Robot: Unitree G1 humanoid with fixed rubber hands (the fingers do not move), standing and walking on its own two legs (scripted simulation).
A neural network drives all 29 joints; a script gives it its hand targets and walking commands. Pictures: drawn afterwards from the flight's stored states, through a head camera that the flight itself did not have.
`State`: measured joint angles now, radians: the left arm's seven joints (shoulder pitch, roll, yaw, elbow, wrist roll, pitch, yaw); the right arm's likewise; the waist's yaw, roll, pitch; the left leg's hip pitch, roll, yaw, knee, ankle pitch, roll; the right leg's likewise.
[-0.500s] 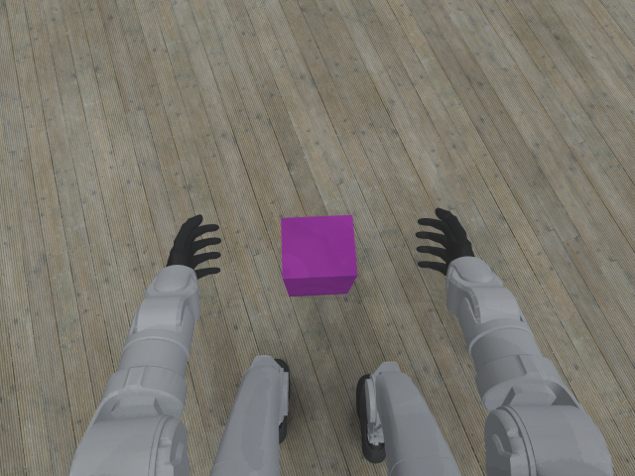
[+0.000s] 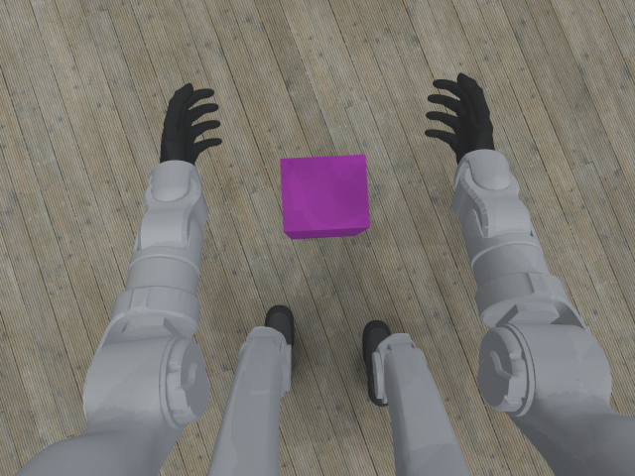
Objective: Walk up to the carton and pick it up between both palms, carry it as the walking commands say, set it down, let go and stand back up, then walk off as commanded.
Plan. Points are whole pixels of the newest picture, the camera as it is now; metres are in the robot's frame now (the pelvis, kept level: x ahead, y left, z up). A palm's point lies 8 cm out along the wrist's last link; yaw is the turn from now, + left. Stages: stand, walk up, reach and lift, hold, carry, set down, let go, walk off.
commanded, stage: reach and lift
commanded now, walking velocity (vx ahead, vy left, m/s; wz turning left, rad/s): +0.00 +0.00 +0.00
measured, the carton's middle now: (323, 202) +0.47 +0.02 -0.53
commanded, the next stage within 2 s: none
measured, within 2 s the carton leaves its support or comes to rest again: neither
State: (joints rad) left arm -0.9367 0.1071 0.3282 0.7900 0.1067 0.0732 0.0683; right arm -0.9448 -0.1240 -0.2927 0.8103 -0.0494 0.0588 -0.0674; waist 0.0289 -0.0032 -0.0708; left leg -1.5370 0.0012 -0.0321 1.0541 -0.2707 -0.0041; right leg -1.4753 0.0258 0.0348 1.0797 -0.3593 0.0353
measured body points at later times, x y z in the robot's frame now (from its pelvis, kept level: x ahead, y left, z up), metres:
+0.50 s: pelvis -0.01 -0.01 -0.11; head +0.31 +0.01 +0.21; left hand +0.47 +0.19 -0.26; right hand +0.49 -0.14 -0.25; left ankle +0.08 +0.12 -0.62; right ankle +0.05 -0.14 -0.62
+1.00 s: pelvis -0.04 -0.01 -0.23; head +0.31 +0.01 +0.06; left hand +0.47 +0.19 -0.40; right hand +0.48 -0.14 -0.40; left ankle +0.08 +0.12 -0.62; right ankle +0.05 -0.14 -0.62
